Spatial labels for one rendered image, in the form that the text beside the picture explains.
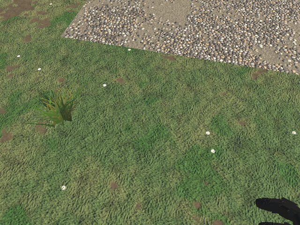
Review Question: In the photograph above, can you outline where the right robot hand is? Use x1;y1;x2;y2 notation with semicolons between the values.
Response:
255;197;300;225

